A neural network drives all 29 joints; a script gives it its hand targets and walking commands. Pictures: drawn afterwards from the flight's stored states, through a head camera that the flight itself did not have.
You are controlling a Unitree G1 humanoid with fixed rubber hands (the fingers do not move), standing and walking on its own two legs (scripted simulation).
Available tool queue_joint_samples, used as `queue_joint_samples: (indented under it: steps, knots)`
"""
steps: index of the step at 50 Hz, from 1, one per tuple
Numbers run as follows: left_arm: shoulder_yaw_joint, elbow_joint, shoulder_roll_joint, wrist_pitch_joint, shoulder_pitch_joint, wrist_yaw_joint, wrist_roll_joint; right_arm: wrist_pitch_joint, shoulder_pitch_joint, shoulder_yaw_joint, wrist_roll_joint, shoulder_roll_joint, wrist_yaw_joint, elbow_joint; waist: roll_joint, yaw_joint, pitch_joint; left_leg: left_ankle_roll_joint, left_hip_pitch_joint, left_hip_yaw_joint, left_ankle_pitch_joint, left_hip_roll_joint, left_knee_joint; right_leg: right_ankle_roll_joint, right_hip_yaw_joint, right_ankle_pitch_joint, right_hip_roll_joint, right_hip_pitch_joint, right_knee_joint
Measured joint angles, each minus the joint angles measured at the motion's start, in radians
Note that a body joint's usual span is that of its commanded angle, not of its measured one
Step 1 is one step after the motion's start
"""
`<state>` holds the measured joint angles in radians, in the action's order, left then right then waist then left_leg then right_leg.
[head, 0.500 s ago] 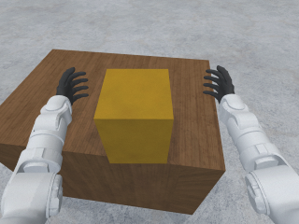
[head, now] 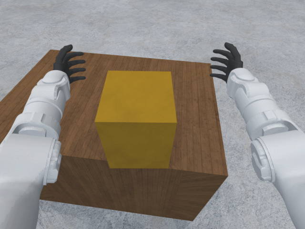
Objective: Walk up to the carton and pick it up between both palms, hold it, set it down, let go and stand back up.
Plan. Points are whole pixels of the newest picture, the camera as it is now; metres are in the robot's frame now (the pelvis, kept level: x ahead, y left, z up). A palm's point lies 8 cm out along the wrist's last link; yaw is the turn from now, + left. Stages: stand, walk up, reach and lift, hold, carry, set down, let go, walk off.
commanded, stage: reach and lift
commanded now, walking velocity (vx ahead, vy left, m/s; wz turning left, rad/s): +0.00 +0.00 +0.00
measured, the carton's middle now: (139, 121) +0.46 +0.06 +0.00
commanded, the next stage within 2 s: none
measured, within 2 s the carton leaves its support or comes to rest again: neither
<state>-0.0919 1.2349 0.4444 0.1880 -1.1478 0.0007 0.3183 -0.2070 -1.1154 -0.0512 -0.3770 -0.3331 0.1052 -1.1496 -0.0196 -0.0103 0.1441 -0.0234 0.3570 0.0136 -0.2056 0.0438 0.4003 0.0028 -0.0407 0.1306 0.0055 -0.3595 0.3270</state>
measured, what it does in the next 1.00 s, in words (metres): stands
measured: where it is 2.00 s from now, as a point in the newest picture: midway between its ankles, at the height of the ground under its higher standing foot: outside the picture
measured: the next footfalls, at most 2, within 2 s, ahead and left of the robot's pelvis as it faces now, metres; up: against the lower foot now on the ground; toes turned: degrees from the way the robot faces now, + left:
none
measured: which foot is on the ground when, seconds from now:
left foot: down 0.00-1.00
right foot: down 0.00-1.00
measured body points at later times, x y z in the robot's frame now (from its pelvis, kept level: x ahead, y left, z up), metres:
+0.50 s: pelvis +0.00 +0.00 -0.01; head +0.06 +0.02 +0.43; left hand +0.45 +0.24 +0.07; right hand +0.46 -0.18 +0.07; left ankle -0.01 +0.13 -0.74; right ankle +0.01 -0.12 -0.74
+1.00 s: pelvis -0.02 +0.00 -0.03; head +0.08 +0.02 +0.41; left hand +0.46 +0.21 +0.03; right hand +0.46 -0.17 +0.05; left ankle -0.01 +0.13 -0.74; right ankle +0.01 -0.12 -0.74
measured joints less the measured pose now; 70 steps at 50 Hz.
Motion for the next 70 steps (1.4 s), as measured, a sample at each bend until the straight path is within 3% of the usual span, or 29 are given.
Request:
queue_joint_samples:
  steps: [8, 22, 36, 53, 63, 70]
  knots:
    - [0.0, 0.075, -0.013, -0.078, 0.009, 0.016, -0.009, 0.065, 0.012, -0.005, 0.015, 0.009, -0.012, -0.052, -0.002, 0.0, 0.009, 0.001, 0.023, -0.003, -0.004, 0.0, 0.007, -0.001, -0.002, 0.002, 0.0, -0.02, 0.002]
    - [-0.009, 0.161, -0.071, -0.348, 0.122, 0.016, 0.004, 0.287, 0.144, 0.012, 0.061, 0.072, -0.035, -0.103, -0.008, 0.006, 0.039, -0.001, 0.183, -0.011, -0.01, -0.004, 0.068, 0.0, -0.009, 0.014, -0.006, -0.18, 0.069]
    - [0.014, 0.322, -0.118, -0.544, 0.096, 0.014, 0.003, 0.454, 0.129, -0.031, 0.05, 0.096, -0.024, -0.186, 0.009, -0.01, 0.089, 0.002, 0.363, -0.014, -0.033, -0.012, 0.163, -0.004, -0.01, 0.048, -0.017, -0.367, 0.183]
    - [0.039, 0.349, -0.166, -0.58, 0.039, -0.01, -0.025, 0.481, 0.074, 0.004, 0.078, 0.135, -0.026, -0.219, 0.005, -0.023, 0.106, 0.006, 0.451, -0.013, -0.041, -0.014, 0.222, -0.005, -0.007, 0.054, -0.02, -0.455, 0.239]
    - [0.069, 0.37, -0.19, -0.563, 0.014, -0.037, -0.069, 0.453, 0.06, 0.114, 0.193, 0.203, 0.004, -0.214, 0.005, -0.021, 0.104, 0.007, 0.435, -0.019, -0.036, -0.016, 0.211, -0.004, -0.013, 0.048, -0.022, -0.432, 0.222]
    - [0.138, 0.348, -0.207, -0.546, 0.023, -0.053, -0.15, 0.448, 0.063, 0.226, 0.304, 0.252, 0.028, -0.206, -0.002, -0.021, 0.089, 0.005, 0.385, -0.023, -0.028, -0.015, 0.178, -0.004, -0.018, 0.037, -0.019, -0.377, 0.18]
